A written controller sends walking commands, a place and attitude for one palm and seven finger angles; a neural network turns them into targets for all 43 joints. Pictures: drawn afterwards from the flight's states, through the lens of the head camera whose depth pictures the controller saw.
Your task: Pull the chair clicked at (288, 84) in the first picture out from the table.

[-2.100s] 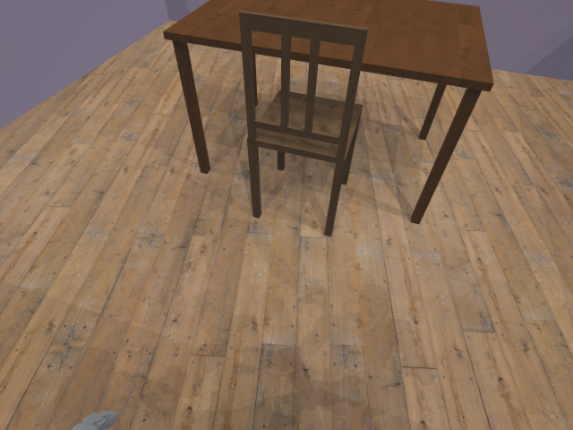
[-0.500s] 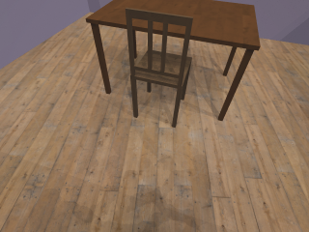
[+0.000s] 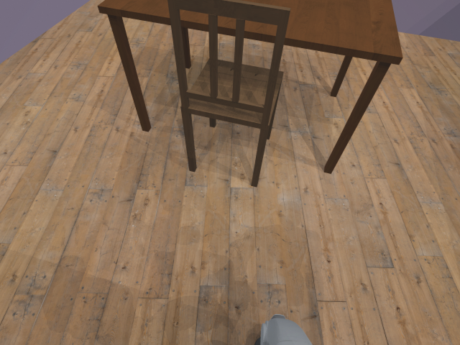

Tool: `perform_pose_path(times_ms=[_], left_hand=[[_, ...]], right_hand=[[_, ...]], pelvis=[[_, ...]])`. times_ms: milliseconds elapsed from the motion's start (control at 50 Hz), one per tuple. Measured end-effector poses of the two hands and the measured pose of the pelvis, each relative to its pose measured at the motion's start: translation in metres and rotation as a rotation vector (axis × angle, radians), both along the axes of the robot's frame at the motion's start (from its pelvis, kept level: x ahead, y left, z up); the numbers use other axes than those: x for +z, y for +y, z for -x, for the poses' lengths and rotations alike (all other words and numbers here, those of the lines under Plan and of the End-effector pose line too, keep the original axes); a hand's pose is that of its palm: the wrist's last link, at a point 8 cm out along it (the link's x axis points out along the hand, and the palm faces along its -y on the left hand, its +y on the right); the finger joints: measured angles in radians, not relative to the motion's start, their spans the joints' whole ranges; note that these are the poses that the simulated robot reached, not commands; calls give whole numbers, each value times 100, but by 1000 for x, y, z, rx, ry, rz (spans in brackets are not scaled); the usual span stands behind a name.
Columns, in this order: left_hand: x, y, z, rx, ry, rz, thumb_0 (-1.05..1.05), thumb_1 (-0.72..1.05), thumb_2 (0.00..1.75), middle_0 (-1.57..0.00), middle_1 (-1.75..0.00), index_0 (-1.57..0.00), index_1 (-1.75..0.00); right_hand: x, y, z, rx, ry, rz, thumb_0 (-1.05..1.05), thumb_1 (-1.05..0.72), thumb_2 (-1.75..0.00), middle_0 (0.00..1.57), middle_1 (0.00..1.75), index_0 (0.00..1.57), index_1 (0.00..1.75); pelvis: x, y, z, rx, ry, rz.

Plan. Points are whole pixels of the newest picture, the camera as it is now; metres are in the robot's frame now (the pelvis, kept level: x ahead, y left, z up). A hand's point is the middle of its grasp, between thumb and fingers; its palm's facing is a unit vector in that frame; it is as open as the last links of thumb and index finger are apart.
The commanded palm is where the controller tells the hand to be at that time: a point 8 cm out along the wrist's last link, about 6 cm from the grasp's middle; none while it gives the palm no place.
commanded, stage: walk to a spot facing it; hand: left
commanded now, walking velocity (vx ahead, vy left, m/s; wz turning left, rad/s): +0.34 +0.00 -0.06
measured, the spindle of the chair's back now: (213, 59) +1.00 +0.07 -0.08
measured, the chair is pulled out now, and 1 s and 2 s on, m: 0.00 0.00 0.00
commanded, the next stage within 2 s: turn to face it in 0.16 s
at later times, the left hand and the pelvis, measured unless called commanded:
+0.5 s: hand (158, 320) +0.19 +0.15 -0.18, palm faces +0.08 -0.98 -0.18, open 7.3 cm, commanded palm none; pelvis +0.20 -0.03 +0.00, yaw +1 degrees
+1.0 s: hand (172, 254) +0.32 +0.14 -0.17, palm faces -0.11 -0.96 -0.24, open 7.4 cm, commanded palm none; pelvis +0.25 -0.04 +0.00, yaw -9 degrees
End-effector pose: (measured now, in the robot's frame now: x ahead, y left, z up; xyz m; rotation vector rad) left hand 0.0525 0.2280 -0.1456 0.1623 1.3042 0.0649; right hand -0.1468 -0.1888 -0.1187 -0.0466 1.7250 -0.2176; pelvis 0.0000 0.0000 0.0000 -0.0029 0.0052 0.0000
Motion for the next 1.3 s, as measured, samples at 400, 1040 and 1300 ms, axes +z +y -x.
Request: perform_pose_path(times_ms=[400, 1040, 1300], left_hand=[[11, -30, -145, 106, -89, -67, -1, 95, 90, -20, -30, -20, -30], [12, -44, -279, -88, -55, -74, 1, 91, 90, -20, -30, -20, -30], [-1, -38, -324, -157, 3, 6, 1, 91, 90, -20, -30, -20, -30]], right_hand=[[-17, -80, -363, 166, -468, 56, 0, -92, -90, 20, 30, 20, 30], [-24, -96, -387, -46, -361, 106, 0, -92, -90, 20, 30, 20, 30], [-9, -50, -361, -126, -310, 118, 0, -91, -90, 20, 30, 20, 30]], pelvis=[[2, -40, -165, 53, -23, 17], [0, -42, -252, -165, -15, 4], [4, -28, -297, -213, -13, 11]])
